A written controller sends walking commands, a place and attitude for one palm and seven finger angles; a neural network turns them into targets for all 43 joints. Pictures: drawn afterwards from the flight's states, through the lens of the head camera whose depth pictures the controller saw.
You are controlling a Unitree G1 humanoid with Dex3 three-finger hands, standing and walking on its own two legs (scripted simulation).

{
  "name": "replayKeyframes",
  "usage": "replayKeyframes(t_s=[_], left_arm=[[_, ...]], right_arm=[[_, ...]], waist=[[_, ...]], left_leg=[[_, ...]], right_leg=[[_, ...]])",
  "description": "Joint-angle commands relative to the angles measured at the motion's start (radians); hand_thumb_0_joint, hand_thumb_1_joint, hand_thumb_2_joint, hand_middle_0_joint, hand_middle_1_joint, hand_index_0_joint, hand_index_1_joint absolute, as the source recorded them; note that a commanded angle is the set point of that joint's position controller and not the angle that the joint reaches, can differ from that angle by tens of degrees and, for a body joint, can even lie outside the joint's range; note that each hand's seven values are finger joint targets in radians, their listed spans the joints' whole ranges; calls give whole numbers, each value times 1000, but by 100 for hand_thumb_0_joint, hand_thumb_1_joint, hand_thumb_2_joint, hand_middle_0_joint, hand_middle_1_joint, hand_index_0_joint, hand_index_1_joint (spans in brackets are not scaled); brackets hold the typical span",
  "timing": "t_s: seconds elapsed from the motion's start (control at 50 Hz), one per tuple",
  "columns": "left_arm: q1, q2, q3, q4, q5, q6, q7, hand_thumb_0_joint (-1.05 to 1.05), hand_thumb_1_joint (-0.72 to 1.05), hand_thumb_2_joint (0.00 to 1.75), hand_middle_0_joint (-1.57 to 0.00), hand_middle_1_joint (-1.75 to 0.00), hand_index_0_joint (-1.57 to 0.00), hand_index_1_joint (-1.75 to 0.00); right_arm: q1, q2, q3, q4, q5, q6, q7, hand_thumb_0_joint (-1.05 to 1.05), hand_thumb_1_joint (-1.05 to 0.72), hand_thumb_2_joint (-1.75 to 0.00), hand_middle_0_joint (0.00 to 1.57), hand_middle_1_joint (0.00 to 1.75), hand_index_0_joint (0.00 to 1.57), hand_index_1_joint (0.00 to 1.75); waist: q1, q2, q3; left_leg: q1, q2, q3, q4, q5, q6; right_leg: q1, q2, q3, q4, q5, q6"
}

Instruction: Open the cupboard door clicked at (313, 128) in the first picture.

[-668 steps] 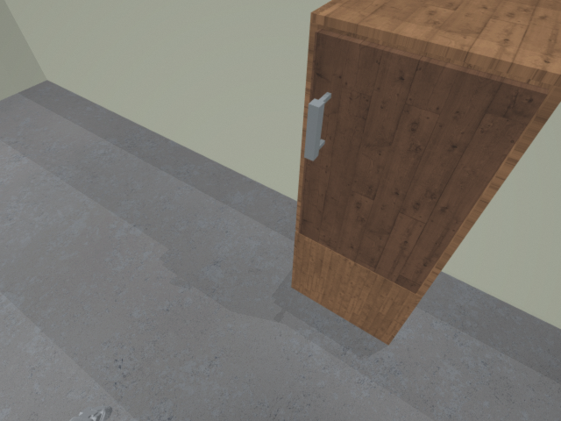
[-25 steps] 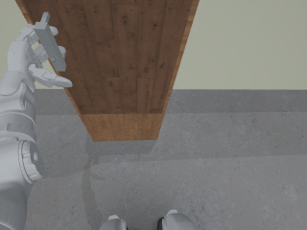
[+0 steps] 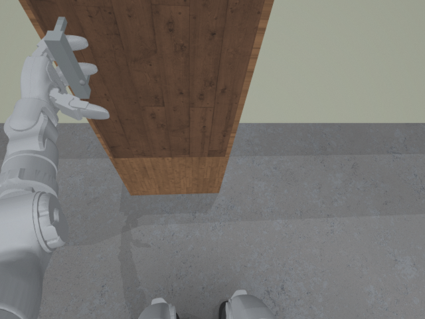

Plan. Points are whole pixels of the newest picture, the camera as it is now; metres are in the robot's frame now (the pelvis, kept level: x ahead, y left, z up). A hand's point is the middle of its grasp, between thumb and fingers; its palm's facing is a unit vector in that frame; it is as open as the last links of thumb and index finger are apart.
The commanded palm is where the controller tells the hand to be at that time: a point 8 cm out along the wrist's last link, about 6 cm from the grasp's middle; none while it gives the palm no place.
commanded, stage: close the thumb around the handle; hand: left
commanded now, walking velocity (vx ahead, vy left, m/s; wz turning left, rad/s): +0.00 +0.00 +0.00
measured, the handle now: (73, 60) +0.57 +0.21 +0.10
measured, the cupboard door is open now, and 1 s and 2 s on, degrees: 0 1 47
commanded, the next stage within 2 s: pull the door open along its arc in 0.78 s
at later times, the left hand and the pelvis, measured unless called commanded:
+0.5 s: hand (84, 81) +0.52 +0.19 +0.10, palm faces -0.03 -1.00 -0.01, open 9.2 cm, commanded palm +0.50 +0.23 +0.10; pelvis +0.01 +0.00 +0.00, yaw +0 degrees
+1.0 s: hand (83, 84) +0.51 +0.19 +0.10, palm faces -0.03 -1.00 -0.01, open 5.6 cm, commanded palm +0.48 +0.24 +0.10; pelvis +0.01 +0.00 +0.00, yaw +0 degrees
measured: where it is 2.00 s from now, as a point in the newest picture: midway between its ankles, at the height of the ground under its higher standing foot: outside the picture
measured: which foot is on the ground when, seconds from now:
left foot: down 0.00-1.00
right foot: down 0.00-1.00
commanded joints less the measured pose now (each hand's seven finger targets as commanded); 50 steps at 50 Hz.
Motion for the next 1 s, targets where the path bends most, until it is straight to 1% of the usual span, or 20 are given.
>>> replayKeyframes(t_s=[0.0, 0.02, 0.06, 0.14, 0.24, 0.32, 0.36, 0.4, 0.5, 0.56, 0.62, 0.66, 0.72, 0.76, 0.78, 0.84, 0.88, 0.9, 0.94, 0.98], left_arm=[[-463, 210, 8, -243, -18, -73, -7, 0, -50, 30, -30, -120, -30, -120], [-453, 229, 27, -243, -20, -77, -6, 0, -50, 30, -30, -120, -30, -120], [-450, 201, 4, -242, -19, -74, -7, 0, -50, 30, -30, -120, -30, -120], [-488, 219, -2, -206, -13, -58, -1, 0, -28, 40, -32, -122, -32, -122], [-496, 220, 7, -254, -17, -73, -3, 0, 0, 52, -34, -125, -34, -125], [-464, 199, -1, -238, -21, -71, -4, 0, 23, 61, -35, -128, -35, -128], [-444, 201, 1, -260, -18, -74, -4, 0, 34, 66, -36, -129, -36, -129], [-459, 174, -21, -278, -21, -74, -4, 0, 45, 71, -37, -130, -37, -130], [-447, 195, -3, -253, -21, -69, 1, 0, 73, 83, -39, -133, -39, -133], [-432, 189, 0, -279, -22, -79, -1, 0, 90, 90, -40, -135, -40, -135], [-447, 147, -35, -284, -28, -80, -3, 0, 90, 90, -40, -135, -40, -135], [-442, 184, -2, -293, -27, -83, 3, 0, 90, 90, -40, -135, -40, -135], [-419, 164, -13, -306, -34, -87, -1, 0, 90, 90, -40, -135, -40, -135], [-405, 192, 9, -305, -32, -88, 0, 0, 90, 90, -40, -135, -40, -135], [-408, 163, -16, -302, -33, -87, -3, 0, 90, 90, -40, -135, -40, -135], [-440, 190, -1, -294, -32, -88, -1, 0, 90, 90, -40, -135, -40, -135], [-417, 266, 50, -264, -20, -88, 0, 0, 90, 90, -40, -135, -40, -135], [-394, 251, 42, -267, -23, -87, -5, 0, 90, 90, -40, -135, -40, -135], [-350, 242, 46, -296, -31, -97, -15, 0, 90, 90, -40, -135, -40, -135], [-289, 222, 44, -306, -49, -92, -26, 0, 90, 90, -40, -135, -40, -135]], right_arm=[[177, -182, -68, -42, 1, -15, -13, 0, -90, -90, 20, 30, 20, 30], [180, -184, -68, -44, 0, -14, -14, 0, -90, -90, 20, 30, 20, 30], [175, -181, -71, -41, 3, -12, -12, 0, -90, -90, 20, 30, 20, 30], [173, -186, -65, -37, 6, -9, -16, 0, -90, -90, 20, 30, 20, 30], [180, -183, -67, -39, -1, -17, -16, 0, -90, -90, 20, 30, 20, 30], [184, -182, -67, -41, 0, -12, -12, 0, -90, -90, 20, 30, 20, 30], [178, -181, -72, -41, 2, -9, -10, 0, -90, -90, 20, 30, 20, 30], [176, -179, -73, -39, 3, -8, -8, 0, -90, -90, 20, 30, 20, 30], [174, -182, -72, -34, 3, -6, -10, 0, -90, -90, 20, 30, 20, 30], [173, -179, -75, -32, 2, -8, -9, 0, -90, -90, 20, 30, 20, 30], [172, -174, -73, -34, 2, -9, -8, 0, -90, -90, 20, 30, 20, 30], [173, -179, -77, -31, 1, -8, -8, 0, -90, -90, 20, 30, 20, 30], [167, -175, -75, -39, 2, -8, -6, 0, -90, -90, 20, 30, 20, 30], [164, -176, -75, -37, 2, -4, -6, 0, -90, -90, 20, 30, 20, 30], [156, -173, -74, -40, 4, -4, -5, 0, -90, -90, 20, 30, 20, 30], [156, -178, -73, -32, 4, -4, -11, 0, -90, -90, 20, 30, 20, 30], [157, -185, -70, -34, 5, -2, -15, 0, -90, -90, 20, 30, 20, 30], [155, -181, -69, -43, 5, -2, -15, 0, -90, -90, 20, 30, 20, 30], [144, -176, -69, -59, 7, -4, -14, 0, -90, -90, 20, 30, 20, 30], [132, -175, -70, -73, 9, -2, -12, 0, -90, -90, 20, 30, 20, 30]], waist=[[-17, 121, -490], [-11, 112, -490], [-17, 116, -470], [-39, 92, -420], [-25, 141, -507], [-24, 113, -476], [-10, 138, -499], [-23, 121, -488], [-23, 95, -454], [-8, 147, -507], [-19, 131, -478], [-12, 115, -507], [-9, 123, -503], [1, 115, -505], [-7, 104, -484], [-14, 107, -469], [1, 113, -459], [4, 94, -474], [25, 132, -522], [34, 86, -498]], left_leg=[[404, -22, -95, -75, 492, -6], [400, -23, -97, -70, 509, -4], [401, -21, -93, -72, 500, -5], [344, -27, -87, -82, 416, 3], [414, -23, -98, -70, 496, -5], [400, -24, -96, -70, 525, -3], [423, -21, -97, -69, 542, -7], [427, -19, -97, -71, 537, -6], [393, -22, -92, -80, 497, -3], [449, -20, -97, -71, 561, -9], [447, -19, -100, -72, 583, -7], [446, -19, -99, -72, 577, -7], [454, -20, -96, -74, 606, -6], [440, -21, -94, -77, 599, -7], [430, -23, -90, -81, 571, -6], [419, -23, -90, -82, 548, -3], [397, -24, -90, -84, 528, -6], [391, -28, -86, -88, 527, -3], [427, -28, -85, -84, 579, -6], [397, -28, -72, -92, 559, -3]], right_leg=[[139, 43, 44, -55, 380, -10], [146, 44, 43, -51, 392, -13], [131, 44, 44, -58, 385, -9], [134, 42, 49, -68, 354, -7], [131, 42, 46, -55, 383, -10], [142, 46, 42, -53, 408, -11], [141, 45, 43, -53, 408, -11], [133, 45, 40, -57, 407, -8], [146, 44, 42, -64, 398, -8], [140, 44, 41, -57, 415, -11], [133, 46, 37, -58, 423, -11], [155, 45, 41, -57, 433, -9], [166, 46, 40, -58, 456, -11], [185, 45, 43, -58, 463, -9], [182, 45, 42, -62, 454, -8], [175, 44, 46, -64, 444, -8], [181, 41, 47, -60, 429, -11], [206, 42, 49, -60, 443, -9], [220, 41, 50, -55, 465, -12], [252, 41, 49, -60, 482, -10]])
